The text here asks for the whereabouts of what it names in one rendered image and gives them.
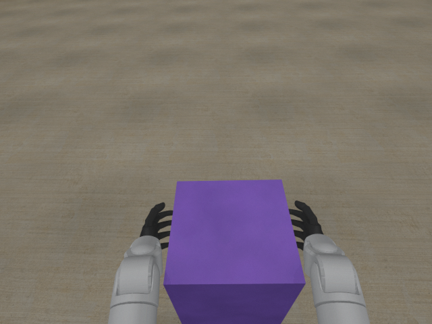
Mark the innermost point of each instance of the robot right hand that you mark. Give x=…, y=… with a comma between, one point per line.
x=309, y=225

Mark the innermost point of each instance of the robot right forearm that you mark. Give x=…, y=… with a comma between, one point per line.
x=337, y=293

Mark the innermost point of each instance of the robot left forearm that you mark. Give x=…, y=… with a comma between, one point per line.
x=135, y=296

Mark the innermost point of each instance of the carton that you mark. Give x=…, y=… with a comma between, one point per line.
x=232, y=256

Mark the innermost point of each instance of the robot left hand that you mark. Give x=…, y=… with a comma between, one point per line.
x=151, y=226

